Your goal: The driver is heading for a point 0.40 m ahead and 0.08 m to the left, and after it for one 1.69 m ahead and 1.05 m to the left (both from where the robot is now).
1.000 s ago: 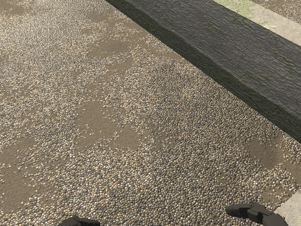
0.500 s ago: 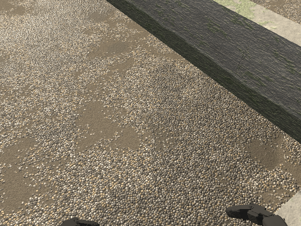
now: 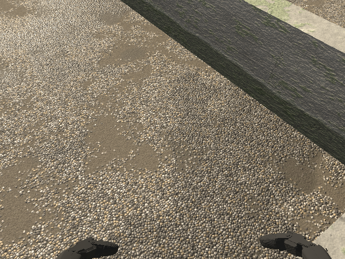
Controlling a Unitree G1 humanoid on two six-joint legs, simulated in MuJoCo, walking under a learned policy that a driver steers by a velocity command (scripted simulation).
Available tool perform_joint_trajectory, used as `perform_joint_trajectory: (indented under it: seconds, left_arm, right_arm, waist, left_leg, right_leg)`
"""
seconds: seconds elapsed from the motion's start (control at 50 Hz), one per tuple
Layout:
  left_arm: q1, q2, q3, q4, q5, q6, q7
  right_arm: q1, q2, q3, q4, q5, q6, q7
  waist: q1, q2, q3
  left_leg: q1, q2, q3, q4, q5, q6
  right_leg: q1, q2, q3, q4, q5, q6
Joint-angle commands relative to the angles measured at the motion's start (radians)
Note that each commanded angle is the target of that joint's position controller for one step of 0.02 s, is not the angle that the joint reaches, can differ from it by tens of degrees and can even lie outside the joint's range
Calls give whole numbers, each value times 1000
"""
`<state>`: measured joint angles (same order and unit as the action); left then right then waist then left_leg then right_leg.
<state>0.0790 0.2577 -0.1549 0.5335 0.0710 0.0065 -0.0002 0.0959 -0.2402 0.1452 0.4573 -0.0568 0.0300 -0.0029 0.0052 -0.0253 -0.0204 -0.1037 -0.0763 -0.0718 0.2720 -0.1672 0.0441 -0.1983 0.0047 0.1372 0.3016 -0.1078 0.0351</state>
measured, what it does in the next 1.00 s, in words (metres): stands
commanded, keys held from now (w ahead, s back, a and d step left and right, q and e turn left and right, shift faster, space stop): w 1.00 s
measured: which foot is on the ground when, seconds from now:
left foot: down 0.00-1.00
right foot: down 0.00-1.00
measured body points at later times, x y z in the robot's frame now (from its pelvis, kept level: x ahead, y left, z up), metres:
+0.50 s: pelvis +0.00 +0.00 +0.00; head +0.00 +0.00 +0.45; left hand +0.22 +0.20 -0.06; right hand +0.23 -0.20 -0.04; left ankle -0.02 +0.10 -0.75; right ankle +0.04 -0.14 -0.75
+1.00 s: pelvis +0.00 -0.01 +0.00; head +0.00 +0.00 +0.45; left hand +0.22 +0.19 -0.06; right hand +0.23 -0.20 -0.04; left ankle -0.02 +0.10 -0.75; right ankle +0.04 -0.14 -0.75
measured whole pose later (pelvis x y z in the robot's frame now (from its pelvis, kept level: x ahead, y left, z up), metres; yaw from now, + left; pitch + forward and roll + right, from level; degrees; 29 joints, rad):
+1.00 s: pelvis +0.00 -0.01 +0.00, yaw +0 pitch +0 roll +0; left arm 0.08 0.26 -0.15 0.54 0.07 0.01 0.00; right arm 0.10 -0.24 0.15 0.45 -0.06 0.03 0.00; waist 0.01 -0.02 -0.02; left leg -0.11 -0.07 -0.09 0.28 -0.17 0.03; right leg -0.20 0.02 0.14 0.30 -0.10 0.03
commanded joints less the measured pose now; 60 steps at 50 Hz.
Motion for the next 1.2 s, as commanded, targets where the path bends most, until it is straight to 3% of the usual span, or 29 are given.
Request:
perform_joint_trajectory:
  seconds: [0.02,1.2]
  left_arm:
    - [-96,83,30,-97,0,-18,2]
    - [-74,87,35,-83,-2,-16,-1]
  right_arm:
    - [-99,-87,-32,-103,0,-19,-3]
    - [-73,-91,-36,-97,4,-18,-5]
  waist:
    - [2,16,-95]
    - [1,21,-103]
  left_leg:
    - [80,157,-146,-21,129,18]
    - [82,154,-155,-17,109,18]
  right_leg:
    - [-28,-101,89,-31,81,-38]
    - [-18,-95,91,-41,79,-51]
Velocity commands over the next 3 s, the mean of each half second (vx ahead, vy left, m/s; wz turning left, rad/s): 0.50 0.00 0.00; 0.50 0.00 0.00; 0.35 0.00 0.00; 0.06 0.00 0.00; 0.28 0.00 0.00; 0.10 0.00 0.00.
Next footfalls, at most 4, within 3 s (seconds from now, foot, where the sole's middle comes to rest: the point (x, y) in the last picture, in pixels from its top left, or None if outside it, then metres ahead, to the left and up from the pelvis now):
none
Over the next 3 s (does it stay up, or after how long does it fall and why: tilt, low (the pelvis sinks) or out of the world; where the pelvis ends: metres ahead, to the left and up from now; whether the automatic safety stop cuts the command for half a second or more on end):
stays up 0.03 -0.02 0.00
